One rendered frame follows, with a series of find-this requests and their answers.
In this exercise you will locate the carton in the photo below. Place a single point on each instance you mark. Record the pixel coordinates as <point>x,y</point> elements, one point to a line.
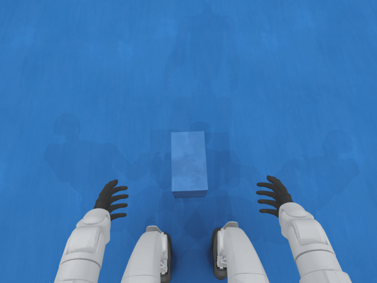
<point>188,164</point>

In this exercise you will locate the robot left hand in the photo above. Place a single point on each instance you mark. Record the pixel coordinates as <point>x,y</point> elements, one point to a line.
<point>106,199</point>

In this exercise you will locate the right robot foot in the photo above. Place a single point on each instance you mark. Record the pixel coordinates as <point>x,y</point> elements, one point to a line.
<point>219,272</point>

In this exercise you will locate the right robot forearm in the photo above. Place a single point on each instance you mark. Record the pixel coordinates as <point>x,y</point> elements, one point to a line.
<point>313,254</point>

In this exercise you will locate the robot right hand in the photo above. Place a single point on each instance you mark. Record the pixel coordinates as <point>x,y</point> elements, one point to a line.
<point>280,194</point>

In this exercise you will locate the robot right thigh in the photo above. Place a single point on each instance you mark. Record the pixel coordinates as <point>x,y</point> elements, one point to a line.
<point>243,263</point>

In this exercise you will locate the left robot forearm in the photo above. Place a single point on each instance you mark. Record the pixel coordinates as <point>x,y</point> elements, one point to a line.
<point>82,259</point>

